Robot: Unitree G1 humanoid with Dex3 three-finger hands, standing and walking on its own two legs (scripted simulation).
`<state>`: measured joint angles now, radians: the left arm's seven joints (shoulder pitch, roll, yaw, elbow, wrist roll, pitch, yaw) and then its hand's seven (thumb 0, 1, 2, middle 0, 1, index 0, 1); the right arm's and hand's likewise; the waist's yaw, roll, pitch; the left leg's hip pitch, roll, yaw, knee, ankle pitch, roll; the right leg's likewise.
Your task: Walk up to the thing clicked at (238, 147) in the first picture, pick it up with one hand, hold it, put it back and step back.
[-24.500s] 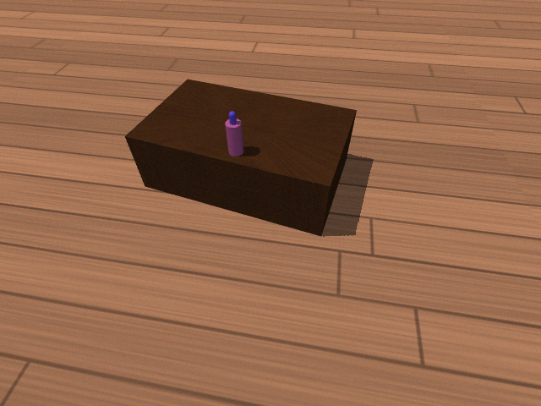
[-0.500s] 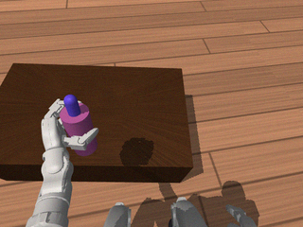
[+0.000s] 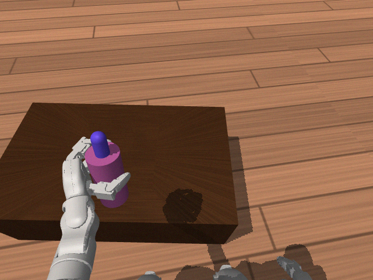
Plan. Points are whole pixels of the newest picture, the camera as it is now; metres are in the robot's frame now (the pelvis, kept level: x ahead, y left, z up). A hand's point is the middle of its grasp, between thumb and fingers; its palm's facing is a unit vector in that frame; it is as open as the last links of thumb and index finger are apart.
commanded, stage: lift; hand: left
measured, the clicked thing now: (107, 168) +0.36 +0.17 +0.03
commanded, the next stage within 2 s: hold in 0.20 s
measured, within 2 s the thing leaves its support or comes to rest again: neither
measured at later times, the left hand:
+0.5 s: hand (105, 166) +0.35 +0.17 +0.05, palm faces +0.26 -0.96 -0.04, open 10.2 cm
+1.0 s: hand (100, 169) +0.34 +0.18 +0.06, palm faces +0.26 -0.96 -0.03, open 10.2 cm
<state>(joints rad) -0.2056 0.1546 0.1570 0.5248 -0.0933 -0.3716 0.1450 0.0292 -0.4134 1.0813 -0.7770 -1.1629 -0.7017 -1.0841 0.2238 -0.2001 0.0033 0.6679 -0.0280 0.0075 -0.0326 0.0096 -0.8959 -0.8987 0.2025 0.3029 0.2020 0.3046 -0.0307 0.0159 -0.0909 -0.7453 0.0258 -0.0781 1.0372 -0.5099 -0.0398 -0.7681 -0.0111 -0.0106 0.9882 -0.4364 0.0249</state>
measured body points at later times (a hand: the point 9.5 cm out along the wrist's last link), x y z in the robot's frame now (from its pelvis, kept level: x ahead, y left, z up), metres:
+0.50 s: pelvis +0.01 +0.00 +0.02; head +0.06 +0.00 +0.46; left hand +0.33 +0.22 +0.05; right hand +0.14 -0.24 -0.10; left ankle +0.00 +0.14 -0.67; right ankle +0.03 -0.14 -0.67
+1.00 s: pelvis +0.01 +0.00 +0.02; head +0.05 +0.00 +0.47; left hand +0.32 +0.23 +0.07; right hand +0.15 -0.24 -0.09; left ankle +0.00 +0.14 -0.67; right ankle +0.03 -0.14 -0.67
